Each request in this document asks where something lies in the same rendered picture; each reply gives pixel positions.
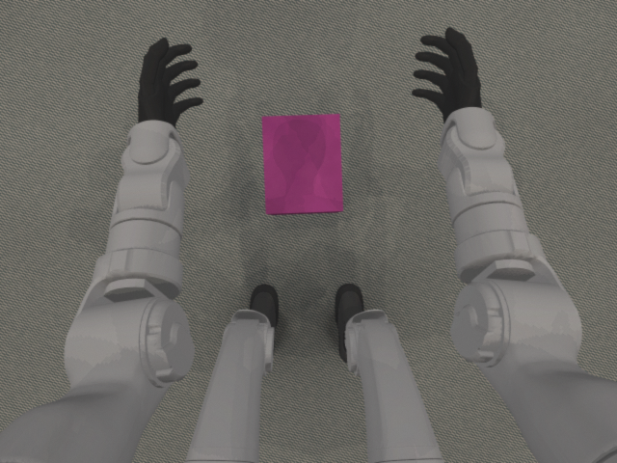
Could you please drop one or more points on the left robot hand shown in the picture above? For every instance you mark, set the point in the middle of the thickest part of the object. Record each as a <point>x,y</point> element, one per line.
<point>156,96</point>

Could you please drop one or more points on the carton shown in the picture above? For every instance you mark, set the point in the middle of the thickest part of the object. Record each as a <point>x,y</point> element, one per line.
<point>302,164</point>

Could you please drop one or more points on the left robot forearm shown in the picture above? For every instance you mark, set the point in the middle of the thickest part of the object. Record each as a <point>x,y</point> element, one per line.
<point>142,253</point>

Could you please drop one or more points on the right robot hand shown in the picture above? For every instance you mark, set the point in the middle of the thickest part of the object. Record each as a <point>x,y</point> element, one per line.
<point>460,84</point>

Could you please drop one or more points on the left robot upper arm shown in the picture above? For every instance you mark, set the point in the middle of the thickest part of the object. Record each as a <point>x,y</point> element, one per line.
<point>121,359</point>

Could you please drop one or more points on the right robot forearm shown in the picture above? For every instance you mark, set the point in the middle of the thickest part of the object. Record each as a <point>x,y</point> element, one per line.
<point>493,240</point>

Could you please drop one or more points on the left robot thigh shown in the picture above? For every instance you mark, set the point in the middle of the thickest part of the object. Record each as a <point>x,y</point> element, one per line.
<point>227,429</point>

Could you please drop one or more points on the left robot shin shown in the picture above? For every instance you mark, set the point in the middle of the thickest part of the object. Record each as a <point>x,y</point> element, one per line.
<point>247,314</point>

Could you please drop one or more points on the right robot upper arm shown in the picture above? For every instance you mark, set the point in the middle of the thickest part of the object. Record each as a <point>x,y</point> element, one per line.
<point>525,337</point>

